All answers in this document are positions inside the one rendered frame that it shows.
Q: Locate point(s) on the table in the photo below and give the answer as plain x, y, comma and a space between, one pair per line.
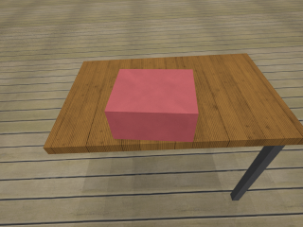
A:
237, 107

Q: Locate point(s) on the carton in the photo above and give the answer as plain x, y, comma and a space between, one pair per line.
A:
154, 105

